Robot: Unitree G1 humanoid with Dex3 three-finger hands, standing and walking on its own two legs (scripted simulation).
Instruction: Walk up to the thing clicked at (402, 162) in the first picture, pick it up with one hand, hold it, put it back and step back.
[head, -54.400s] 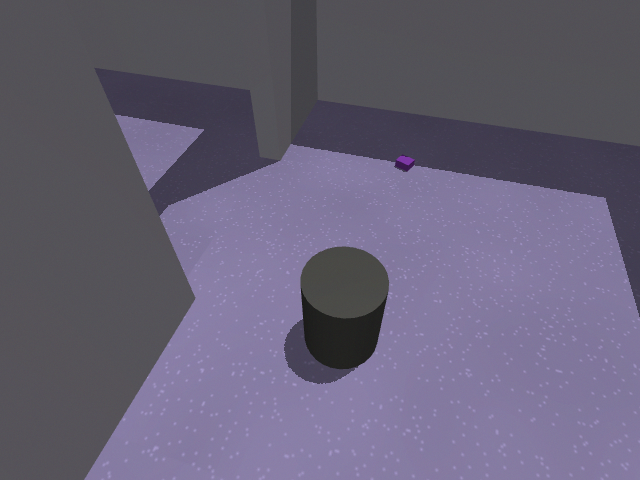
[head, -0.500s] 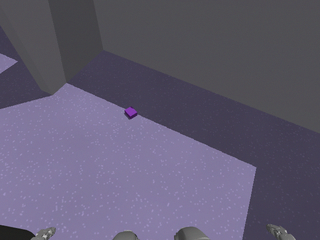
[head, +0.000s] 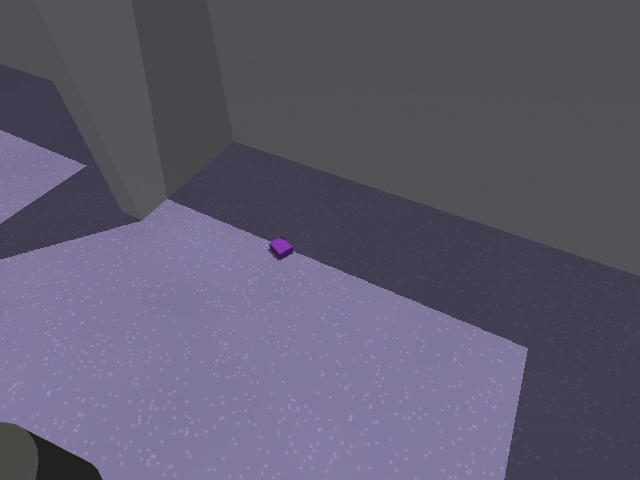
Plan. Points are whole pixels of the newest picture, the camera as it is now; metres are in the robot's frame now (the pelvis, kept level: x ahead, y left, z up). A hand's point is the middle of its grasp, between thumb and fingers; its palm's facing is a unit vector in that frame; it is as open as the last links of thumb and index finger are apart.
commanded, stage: step back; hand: left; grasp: from above
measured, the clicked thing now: (281, 247) +1.09 +0.20 -0.74
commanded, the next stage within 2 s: stand in 0.76 s
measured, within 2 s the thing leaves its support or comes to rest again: neither
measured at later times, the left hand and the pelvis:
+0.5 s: hand out of the picture +0.11 +0.25 -0.14, palm faces +0.09 -0.92 -0.38, open 7.4 cm; pelvis +0.04 -0.02 +0.00, yaw +4 degrees
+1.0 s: hand out of the picture +0.12 +0.25 -0.14, palm faces +0.05 -0.94 -0.34, open 7.4 cm; pelvis +0.05 +0.00 +0.02, yaw +3 degrees
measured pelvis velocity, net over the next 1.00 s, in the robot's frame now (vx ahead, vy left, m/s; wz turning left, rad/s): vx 0.05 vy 0.00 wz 0.05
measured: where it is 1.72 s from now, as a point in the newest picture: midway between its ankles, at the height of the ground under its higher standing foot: outside the picture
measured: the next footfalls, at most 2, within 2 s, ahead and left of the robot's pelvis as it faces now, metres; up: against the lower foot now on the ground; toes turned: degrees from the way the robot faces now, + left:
right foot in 0.20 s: +0.09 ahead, -0.14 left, +0.00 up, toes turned +0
left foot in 0.50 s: +0.10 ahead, +0.13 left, +0.00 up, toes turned +3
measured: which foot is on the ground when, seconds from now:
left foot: down 0.00-0.22, up 0.24-0.48, down 0.50-1.00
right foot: up 0.00-0.18, down 0.20-1.00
